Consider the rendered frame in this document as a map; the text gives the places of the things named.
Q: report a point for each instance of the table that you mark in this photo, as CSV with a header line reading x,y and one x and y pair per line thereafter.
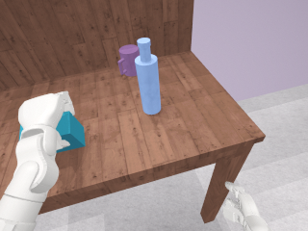
x,y
50,46

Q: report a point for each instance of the robot left hand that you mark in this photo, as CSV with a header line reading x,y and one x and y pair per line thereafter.
x,y
46,110

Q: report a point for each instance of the sponge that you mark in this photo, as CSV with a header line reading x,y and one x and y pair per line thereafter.
x,y
71,130

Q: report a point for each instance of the left robot forearm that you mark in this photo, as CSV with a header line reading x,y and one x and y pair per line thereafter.
x,y
36,173

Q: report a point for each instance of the robot right hand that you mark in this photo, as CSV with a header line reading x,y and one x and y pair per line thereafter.
x,y
237,211

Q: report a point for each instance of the right robot forearm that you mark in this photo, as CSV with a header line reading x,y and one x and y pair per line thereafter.
x,y
255,223

